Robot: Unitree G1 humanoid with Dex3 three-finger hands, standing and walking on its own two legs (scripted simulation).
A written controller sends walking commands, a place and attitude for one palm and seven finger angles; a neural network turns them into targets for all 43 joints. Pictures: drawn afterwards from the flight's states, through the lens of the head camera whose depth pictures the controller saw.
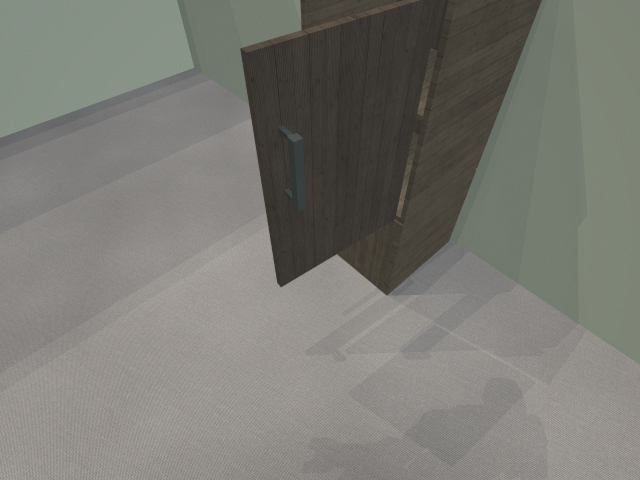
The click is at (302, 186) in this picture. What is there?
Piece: cupboard door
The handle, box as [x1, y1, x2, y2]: [278, 125, 305, 211]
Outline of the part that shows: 282,125 278,127 278,131 288,140 292,189 291,191 286,189 284,190 284,193 293,202 293,206 298,211 305,207 302,138 297,133 292,134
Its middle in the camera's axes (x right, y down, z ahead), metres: -0.05 -0.12 +0.71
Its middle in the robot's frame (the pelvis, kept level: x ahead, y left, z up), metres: +0.62 +0.09 +0.02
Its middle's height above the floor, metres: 0.81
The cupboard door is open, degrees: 84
